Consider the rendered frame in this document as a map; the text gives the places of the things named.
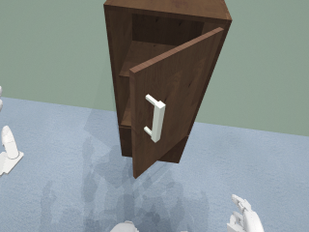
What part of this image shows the handle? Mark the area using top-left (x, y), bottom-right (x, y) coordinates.
top-left (144, 94), bottom-right (166, 142)

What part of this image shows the right robot hand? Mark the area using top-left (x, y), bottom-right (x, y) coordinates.
top-left (227, 194), bottom-right (265, 232)

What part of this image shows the robot left thigh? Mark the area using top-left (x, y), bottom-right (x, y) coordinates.
top-left (110, 222), bottom-right (139, 232)

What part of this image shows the cupboard door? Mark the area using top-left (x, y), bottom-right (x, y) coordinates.
top-left (129, 27), bottom-right (224, 179)

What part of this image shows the left robot hand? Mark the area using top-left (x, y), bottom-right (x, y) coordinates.
top-left (0, 86), bottom-right (24, 178)

